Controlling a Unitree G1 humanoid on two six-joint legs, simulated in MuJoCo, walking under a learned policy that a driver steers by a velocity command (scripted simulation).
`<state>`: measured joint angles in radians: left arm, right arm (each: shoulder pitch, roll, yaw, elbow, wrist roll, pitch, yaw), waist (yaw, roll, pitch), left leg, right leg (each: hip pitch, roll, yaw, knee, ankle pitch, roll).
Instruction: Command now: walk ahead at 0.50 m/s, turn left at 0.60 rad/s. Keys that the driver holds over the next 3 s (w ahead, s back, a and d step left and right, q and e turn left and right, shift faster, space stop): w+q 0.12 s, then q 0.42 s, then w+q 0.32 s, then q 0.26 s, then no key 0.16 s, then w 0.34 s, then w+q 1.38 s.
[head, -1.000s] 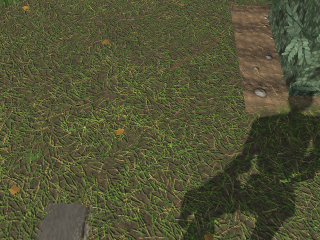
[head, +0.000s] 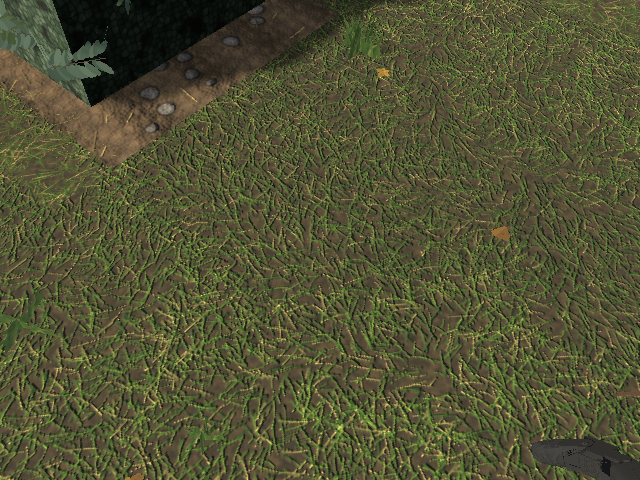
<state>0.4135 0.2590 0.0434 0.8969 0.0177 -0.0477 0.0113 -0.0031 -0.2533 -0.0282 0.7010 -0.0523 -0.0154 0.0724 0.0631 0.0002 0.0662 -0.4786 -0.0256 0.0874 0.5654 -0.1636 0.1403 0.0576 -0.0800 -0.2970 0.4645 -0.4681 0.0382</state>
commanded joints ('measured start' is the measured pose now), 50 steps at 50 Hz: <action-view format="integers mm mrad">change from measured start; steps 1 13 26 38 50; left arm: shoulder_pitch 23 -184 -124 -148 -92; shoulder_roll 92 97 176 169 220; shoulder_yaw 15 17 19 32 61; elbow -138 -202 -213 -205 -151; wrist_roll -10 19 11 3 -2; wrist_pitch -2 52 4 7 16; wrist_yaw -12 -15 26 4 -14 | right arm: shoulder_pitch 389 323 289 231 89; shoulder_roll -270 -182 -192 -130 -95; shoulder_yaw -95 -71 -76 -53 -31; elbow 46 67 39 8 -73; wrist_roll -8 49 61 16 17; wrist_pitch -5 -26 1 44 25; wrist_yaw -43 -70 -90 -5 -4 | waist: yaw -164 -43 12 -48 -22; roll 199 41 41 -108 -155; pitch -347 -86 -144 -51 -62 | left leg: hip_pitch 791 317 321 -100 104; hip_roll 268 120 10 30 22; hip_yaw -501 -315 -451 -146 -6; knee -110 -257 169 456 34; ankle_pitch -234 711 617 -149 -143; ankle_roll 192 111 -61 -130 -93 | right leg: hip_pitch -573 -640 -183 -185 -174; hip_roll -58 -16 37 -205 -229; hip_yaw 33 281 380 457 165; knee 768 545 -72 -341 -108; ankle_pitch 247 238 524 35 549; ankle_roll -36 31 -92 -215 -161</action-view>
